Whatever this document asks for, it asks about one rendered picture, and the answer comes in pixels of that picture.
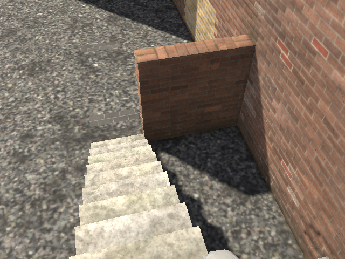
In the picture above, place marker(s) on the stairs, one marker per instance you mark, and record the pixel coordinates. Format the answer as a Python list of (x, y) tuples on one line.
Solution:
[(130, 210)]

